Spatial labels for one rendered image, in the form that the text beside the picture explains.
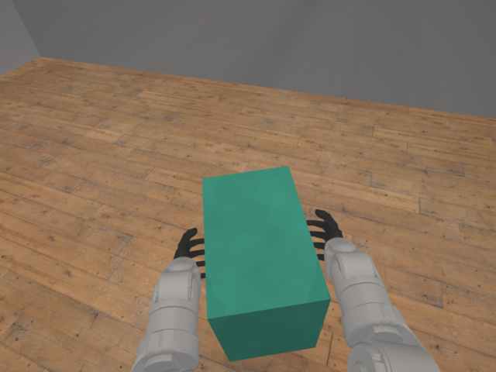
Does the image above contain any robot left forearm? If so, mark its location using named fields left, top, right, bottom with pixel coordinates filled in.
left=130, top=257, right=202, bottom=372

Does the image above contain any right robot upper arm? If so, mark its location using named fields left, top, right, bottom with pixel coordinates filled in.
left=347, top=339, right=440, bottom=372

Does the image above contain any carton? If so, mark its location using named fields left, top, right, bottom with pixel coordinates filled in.
left=202, top=166, right=331, bottom=362

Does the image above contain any robot right forearm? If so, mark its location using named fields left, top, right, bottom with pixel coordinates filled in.
left=324, top=237, right=441, bottom=372

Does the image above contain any robot right hand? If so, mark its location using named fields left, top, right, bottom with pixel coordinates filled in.
left=306, top=209, right=343, bottom=261

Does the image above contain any robot left hand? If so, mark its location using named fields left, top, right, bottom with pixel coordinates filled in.
left=174, top=228, right=205, bottom=278

